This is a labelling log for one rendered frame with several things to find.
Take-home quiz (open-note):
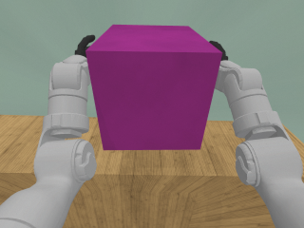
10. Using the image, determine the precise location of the robot right upper arm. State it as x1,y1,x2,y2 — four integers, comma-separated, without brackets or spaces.
236,137,304,228

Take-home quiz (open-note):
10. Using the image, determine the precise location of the left robot forearm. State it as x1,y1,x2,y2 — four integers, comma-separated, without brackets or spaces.
33,54,91,178

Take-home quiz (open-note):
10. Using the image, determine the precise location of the right robot forearm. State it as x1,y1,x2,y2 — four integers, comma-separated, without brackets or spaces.
215,60,303,176

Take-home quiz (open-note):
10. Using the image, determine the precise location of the robot left upper arm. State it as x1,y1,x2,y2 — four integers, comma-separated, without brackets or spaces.
0,139,97,228

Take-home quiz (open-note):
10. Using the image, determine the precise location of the robot left hand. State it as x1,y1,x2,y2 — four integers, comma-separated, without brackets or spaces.
74,35,96,57

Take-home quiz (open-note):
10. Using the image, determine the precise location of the carton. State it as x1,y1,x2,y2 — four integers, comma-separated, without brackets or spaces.
85,25,222,150

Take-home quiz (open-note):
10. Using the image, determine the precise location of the pedestal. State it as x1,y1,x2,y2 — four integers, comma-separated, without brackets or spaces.
0,114,304,228

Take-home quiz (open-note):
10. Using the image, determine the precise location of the robot right hand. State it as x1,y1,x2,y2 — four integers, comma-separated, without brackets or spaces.
209,41,228,61

